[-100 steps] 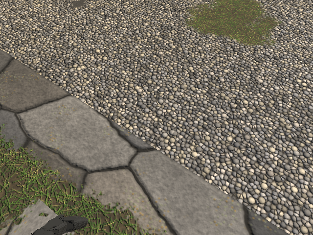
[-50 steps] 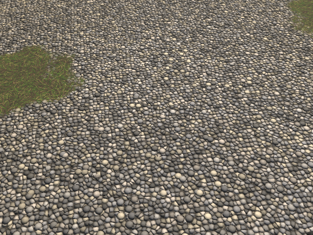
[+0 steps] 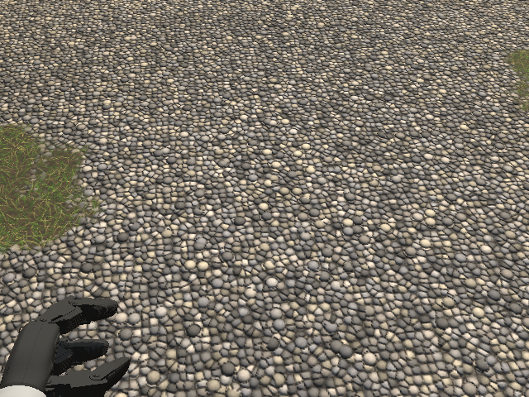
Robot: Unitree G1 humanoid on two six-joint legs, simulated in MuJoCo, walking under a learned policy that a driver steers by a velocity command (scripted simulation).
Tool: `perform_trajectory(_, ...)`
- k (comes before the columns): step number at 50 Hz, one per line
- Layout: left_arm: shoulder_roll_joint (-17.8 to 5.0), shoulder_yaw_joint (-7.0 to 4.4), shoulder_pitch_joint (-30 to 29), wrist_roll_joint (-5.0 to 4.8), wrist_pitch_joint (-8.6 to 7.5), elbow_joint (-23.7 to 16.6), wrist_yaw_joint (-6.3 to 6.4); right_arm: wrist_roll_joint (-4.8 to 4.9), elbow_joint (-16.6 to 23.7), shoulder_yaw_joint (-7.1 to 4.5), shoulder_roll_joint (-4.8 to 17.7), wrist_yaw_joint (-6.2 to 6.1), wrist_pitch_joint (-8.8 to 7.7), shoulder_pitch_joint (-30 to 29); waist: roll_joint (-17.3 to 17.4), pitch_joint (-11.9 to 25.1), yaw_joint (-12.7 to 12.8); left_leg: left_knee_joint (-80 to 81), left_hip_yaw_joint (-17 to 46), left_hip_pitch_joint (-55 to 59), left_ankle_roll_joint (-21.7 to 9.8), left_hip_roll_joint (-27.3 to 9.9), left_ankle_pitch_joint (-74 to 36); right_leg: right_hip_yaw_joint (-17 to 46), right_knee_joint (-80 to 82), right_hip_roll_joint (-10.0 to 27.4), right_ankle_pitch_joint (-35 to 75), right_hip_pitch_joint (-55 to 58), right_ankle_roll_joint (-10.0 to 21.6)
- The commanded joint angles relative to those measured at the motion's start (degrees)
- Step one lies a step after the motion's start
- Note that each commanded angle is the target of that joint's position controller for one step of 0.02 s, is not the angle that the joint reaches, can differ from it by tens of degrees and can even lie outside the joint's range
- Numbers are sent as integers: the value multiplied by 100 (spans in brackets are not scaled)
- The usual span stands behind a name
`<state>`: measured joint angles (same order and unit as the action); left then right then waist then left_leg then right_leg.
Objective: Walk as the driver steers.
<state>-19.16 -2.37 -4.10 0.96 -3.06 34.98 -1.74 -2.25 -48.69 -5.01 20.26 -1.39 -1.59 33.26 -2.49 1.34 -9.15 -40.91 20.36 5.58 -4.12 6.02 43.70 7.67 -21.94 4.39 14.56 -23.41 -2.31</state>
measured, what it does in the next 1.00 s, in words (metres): goes down: right foot 0.15 m lower, then left foot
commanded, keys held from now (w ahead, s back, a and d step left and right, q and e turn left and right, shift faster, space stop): w+q+shift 0.30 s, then w+shift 0.08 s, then w+e+shift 0.62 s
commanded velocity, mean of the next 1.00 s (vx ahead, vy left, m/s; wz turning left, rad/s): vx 0.99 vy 0.00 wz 0.10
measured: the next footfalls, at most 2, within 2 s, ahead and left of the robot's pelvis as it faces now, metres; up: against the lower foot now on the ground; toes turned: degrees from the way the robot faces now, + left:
right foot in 0.02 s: +0.12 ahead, -0.16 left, -0.15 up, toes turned +5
left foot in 0.42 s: +0.47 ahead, +0.05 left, -0.14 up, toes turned +28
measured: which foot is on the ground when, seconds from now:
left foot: down 0.00-0.02, up 0.04-0.40, down 0.42-0.86, up 0.88-1.00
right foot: up 0.00-0.00, down 0.02-0.42, up 0.44-0.84, down 0.86-1.00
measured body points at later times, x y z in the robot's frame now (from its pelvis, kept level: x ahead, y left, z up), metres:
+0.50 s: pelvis +0.39 +0.00 -0.10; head +0.41 +0.02 +0.35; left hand +0.25 +0.20 -0.24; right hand +0.67 -0.15 -0.19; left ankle +0.44 +0.02 -0.80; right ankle +0.25 -0.19 -0.66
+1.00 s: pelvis +0.84 +0.09 -0.09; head +0.86 +0.10 +0.36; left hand +0.81 +0.37 -0.23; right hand +1.04 -0.13 -0.17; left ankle +0.75 +0.24 -0.68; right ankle +0.86 +0.08 -0.80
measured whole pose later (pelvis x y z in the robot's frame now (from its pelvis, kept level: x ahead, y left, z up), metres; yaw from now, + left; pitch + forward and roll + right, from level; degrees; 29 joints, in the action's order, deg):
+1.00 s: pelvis +0.84 +0.09 -0.09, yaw +2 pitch -2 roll -1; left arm -17.6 -4.1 23.2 1.0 -0.4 53.8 -0.6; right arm -3.4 -42.7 1.3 12.3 0.1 -6.1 6.9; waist -1.0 -2.7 3.0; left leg -80.7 5.5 -26.1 -0.1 -2.2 19.1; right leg -1.8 -32.3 -12.6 -15.3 -15.3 11.6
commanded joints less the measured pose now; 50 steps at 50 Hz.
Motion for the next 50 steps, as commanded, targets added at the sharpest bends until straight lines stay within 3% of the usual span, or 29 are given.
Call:
perform_trajectory(1, -862, -415, 3082, 97, -73, 1039, 281, 75, 220, -146, 509, -48, 78, -702, -587, 491, 1694, -4204, -195, -2391, -389, 72, -1821, 31, 564, 391, 823, 3872, 68)
perform_trajectory(2, -872, -362, 3679, 242, -80, 1207, 166, 64, 317, 11, 40, -25, 9, -992, -739, 382, 1806, -5631, -268, -4119, -527, 120, -73, -88, -956, 559, 143, 4750, -331)
perform_trajectory(3, -759, -235, 3706, 373, -120, 1151, 55, 289, 560, 190, -494, -116, -88, -207, -1898, 761, 1097, -6737, -544, -5425, -535, -203, 309, 251, -2683, 1457, 3557, 5497, -786)
perform_trajectory(4, -1279, -505, 3576, 278, -73, 1115, 106, 426, 533, 154, -156, -199, -117, 142, -2354, 1755, 1048, -6995, -1414, -6114, -377, -412, -821, 2115, -1323, 2268, 267, 5674, 51)
perform_trajectory(5, -1115, -527, 2989, 226, -84, 962, 171, 125, 533, 192, -32, -96, -62, -593, -1870, 1255, 1150, -6731, -1590, -6311, -391, -775, -1728, 3099, 76, 2336, -4093, 4385, 712)
perform_trajectory(6, -458, -336, 2504, 236, -84, 865, 155, -28, 531, 91, 385, 64, 38, -1717, -682, -32, 1345, -6239, -1684, -6093, -354, -964, -2265, 2362, 746, 1704, -5202, 2964, 588)
perform_trajectory(8, 17, -129, 2631, 180, -344, 1287, 171, 12, 720, 89, 331, 368, 78, -2424, -413, -1012, 1150, -5006, -1385, -5755, -281, -1235, -3045, 1176, 354, 1477, -1338, 1895, 228)
perform_trajectory(10, 96, -81, 2244, 14, -440, 1514, 182, 70, 902, 248, -170, 580, 170, -2623, -663, -1082, 658, -3513, -1617, -4680, -19, -1200, -3739, 10, 1021, 1031, -1104, 751, 138)
perform_trajectory(11, 16, -80, 2257, 2, -511, 1527, 201, 33, 1047, 290, -214, 591, 178, -2800, -889, -1055, 588, -3210, -1631, -4683, -46, -1256, -3988, -65, 924, 1194, -177, 868, 238)
perform_trajectory(15, 82, -24, 2634, 8, -354, 1710, 279, 151, 1233, 442, -252, 614, 212, -3682, 7, -961, 752, -1563, -2738, -4345, -457, -789, -3884, -1641, 1214, 628, 2202, 1875, -58)
perform_trajectory(16, -119, -23, 2841, 33, -322, 1733, 300, 130, 1350, 498, -327, 614, 167, -3778, -74, -1028, 705, -1002, -3010, -3840, -564, -626, -3792, -1833, 859, 710, 3522, 1765, -101)
perform_trajectory(18, -417, -46, 3163, 47, -211, 1856, 436, -2, 1134, 461, -165, 573, 149, -3310, -143, -630, 383, -558, -3170, -2522, -704, -128, -3662, -1871, -91, 900, 4891, 1786, -46)
perform_trajectory(20, -663, -44, 2622, 96, -131, 1662, 467, -33, 266, 195, 392, 447, 147, -912, -119, 410, -695, 16, -2375, 209, -1127, -157, -3763, -1671, -2727, 1000, 4323, 930, 176)
perform_trajectory(21, -606, -74, 2355, 100, -107, 1660, 373, 27, -48, 27, 668, 331, 155, -321, 601, 630, -881, 798, -1714, 1356, -1470, -609, -3766, -1901, -5437, 13, -775, -117, 325)
perform_trajectory(22, 8, 81, 3043, 132, -173, 1407, 311, -22, 172, 27, 942, 264, 101, -819, 1387, 1228, 157, 89, -235, 2090, -1359, -1884, -4340, -1359, -7173, -188, -4795, -1255, 634)
perform_trajectory(23, -244, 20, 3223, -123, -222, 1142, 282, -29, 322, 10, 988, 199, 115, -854, 1138, 1875, 145, 1451, 1360, 2383, -1894, -2724, -2937, -488, -7258, -315, -4320, -2010, 778)
perform_trajectory(24, -476, -25, 2617, -146, -213, 1118, 266, -29, 222, 12, 682, 114, 79, -1107, 528, 486, 138, 2476, 1201, 1223, -1671, -2520, -1795, -618, -6881, -184, -3712, -2580, 755)
perform_trajectory(25, -361, -18, 2562, -126, -155, 1145, 195, -15, 174, 73, 435, 71, -3, -1462, 282, -489, 513, 2856, 649, 56, -1447, -2386, -1712, -553, -6387, 11, -3393, -2435, 739)
perform_trajectory(28, 136, 48, 2958, 36, 230, 1591, 46, 112, 101, 214, -7, 88, -376, -1847, -117, -1056, 1210, 3299, -1047, -1670, -682, -1787, -3061, -270, -5489, 365, -2885, -1306, 551)
perform_trajectory(33, 302, 40, 1567, -146, 216, 1149, -100, 171, -155, 240, -125, 229, -684, -1548, 421, -1198, 1037, 3638, -3002, -1781, 100, -973, -5930, -968, -3594, 126, -1114, -1305, 679)
perform_trajectory(38, 233, 87, 1079, -69, 105, 954, -216, 230, -309, 293, 122, -25, -671, -1175, 588, -700, 1092, 3209, -3531, -462, 383, -1343, -9532, -1909, -1879, -567, -356, -497, 1026)
perform_trajectory(41, -405, -128, 2680, -43, 243, 1353, -166, 80, -104, 128, 697, -273, -395, -1617, 1007, 271, 2100, 897, -3487, -6, 458, -1747, -11635, -1944, -1906, -1089, -1553, 1149, 1288)
perform_trajectory(42, -680, -279, 3933, -33, 280, 1712, -106, -1, 59, 70, 825, -274, -289, -2065, 963, 656, 2721, -757, -3335, -536, 379, -1821, -11282, -1554, -1801, -1004, -2103, 2233, 1568)
perform_trajectory(43, -871, -429, 4678, -111, 286, 1905, -17, 14, 101, 15, 821, -168, -213, -2455, 330, 661, 3149, -3436, -3426, -1450, 297, -1162, -8065, -955, -1105, -692, -2272, 3066, 1983)
perform_trajectory(44, -898, -426, 4052, -133, 336, 1993, 47, -117, 417, 324, -291, 16, -372, -2672, -1215, -37, 2272, -5478, -2925, -3854, 274, -130, -1732, -24, -1728, -355, -1549, 3486, 2114)
perform_trajectory(45, -1179, -440, 3419, 21, 322, 1685, 69, 98, 1013, 442, -486, 103, -517, -2048, -1356, 851, 1454, -6149, -1725, -5584, 414, -94, -1350, 2855, -627, 595, -2863, 4481, 3217)
perform_trajectory(46, -909, -439, 3206, 51, 306, 1501, 111, -16, 1087, 484, -150, 143, -684, -2247, -279, 656, 1541, -5468, -1328, -5828, 258, -401, -1864, 3903, 765, 984, -4597, 4065, 3063)
perform_trajectory(47, -573, -369, 2967, 63, 284, 1517, 125, -19, 1008, 423, 101, 171, -718, -2395, 717, -158, 1253, -4748, -1377, -5552, 226, -709, -2351, 3489, 1154, 826, -4904, 2955, 2632)
perform_trajectory(50, -510, -279, 2597, -33, 23, 1446, 198, -233, 1065, 509, 31, 183, -393, -2428, 973, -855, 664, -3409, -1528, -4567, 589, -1168, -2494, 2334, 1329, 139, -3619, 903, 2313)
Keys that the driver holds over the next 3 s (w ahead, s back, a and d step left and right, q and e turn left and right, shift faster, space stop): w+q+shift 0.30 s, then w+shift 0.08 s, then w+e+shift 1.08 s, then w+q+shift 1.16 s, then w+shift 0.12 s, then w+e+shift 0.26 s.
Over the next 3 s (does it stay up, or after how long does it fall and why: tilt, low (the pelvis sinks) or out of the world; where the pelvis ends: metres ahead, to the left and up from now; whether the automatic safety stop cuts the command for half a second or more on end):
stays up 2.61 -0.01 -0.10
